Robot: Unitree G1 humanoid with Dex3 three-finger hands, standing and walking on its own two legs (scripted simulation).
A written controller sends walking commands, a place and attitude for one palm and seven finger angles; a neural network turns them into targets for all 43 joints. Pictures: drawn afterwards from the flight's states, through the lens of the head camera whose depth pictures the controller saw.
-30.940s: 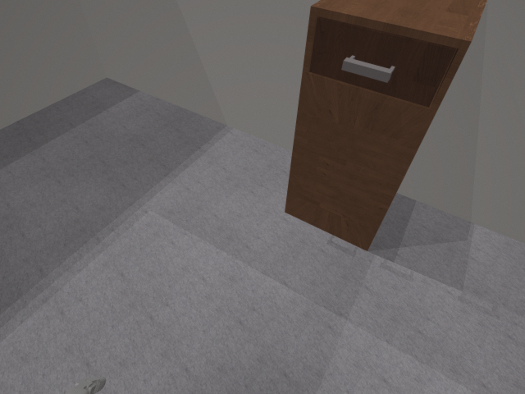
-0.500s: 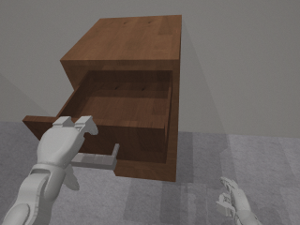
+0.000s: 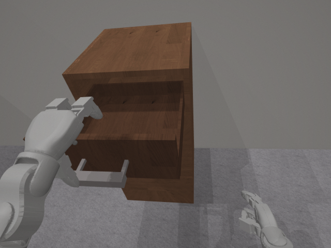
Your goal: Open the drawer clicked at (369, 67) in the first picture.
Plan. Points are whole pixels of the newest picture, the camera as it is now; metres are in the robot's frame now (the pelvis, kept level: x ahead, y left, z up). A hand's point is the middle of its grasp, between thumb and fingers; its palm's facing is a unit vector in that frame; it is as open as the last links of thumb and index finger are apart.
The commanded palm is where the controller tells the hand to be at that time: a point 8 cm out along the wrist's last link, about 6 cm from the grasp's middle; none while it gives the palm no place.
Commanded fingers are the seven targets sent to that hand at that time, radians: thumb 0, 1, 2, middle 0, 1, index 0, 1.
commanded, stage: lift the hand off the handle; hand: left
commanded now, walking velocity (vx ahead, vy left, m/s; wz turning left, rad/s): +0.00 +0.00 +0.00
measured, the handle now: (101, 170) +0.27 +0.22 +0.06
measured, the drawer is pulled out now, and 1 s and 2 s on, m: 0.28 0.28 0.28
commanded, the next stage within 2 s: draw the hand back to the body in 0.14 s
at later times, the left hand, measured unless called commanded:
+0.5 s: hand (59, 146) +0.23 +0.23 +0.21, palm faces +0.23 -0.03 -0.97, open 13.8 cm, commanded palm +0.18 +0.24 +0.26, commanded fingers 0.00 -0.50 0.30 -0.30 -1.20 -0.30 -1.20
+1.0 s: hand (42, 146) +0.20 +0.23 +0.24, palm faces +0.46 -0.72 -0.52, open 13.6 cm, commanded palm +0.15 +0.26 +0.25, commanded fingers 0.00 -0.19 0.44 -0.28 -1.00 -0.28 -1.00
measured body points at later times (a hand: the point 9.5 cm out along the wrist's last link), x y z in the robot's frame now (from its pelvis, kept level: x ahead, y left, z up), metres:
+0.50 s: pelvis -0.01 -0.01 +0.00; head -0.03 -0.06 +0.44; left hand +0.21 +0.23 +0.26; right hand +0.24 -0.20 -0.09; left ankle +0.00 +0.12 -0.74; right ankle +0.02 -0.11 -0.74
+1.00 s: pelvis -0.01 -0.01 +0.00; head -0.02 -0.03 +0.45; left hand +0.17 +0.26 +0.27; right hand +0.22 -0.19 -0.08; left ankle +0.00 +0.12 -0.74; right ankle +0.02 -0.11 -0.74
